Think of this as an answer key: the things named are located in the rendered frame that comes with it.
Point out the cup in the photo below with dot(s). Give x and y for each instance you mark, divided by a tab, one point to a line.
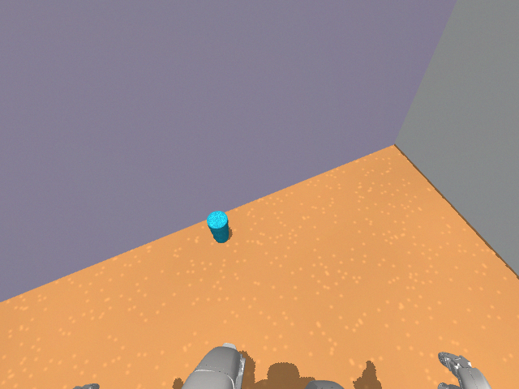
218	224

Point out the right robot hand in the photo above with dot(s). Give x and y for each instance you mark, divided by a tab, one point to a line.
468	377

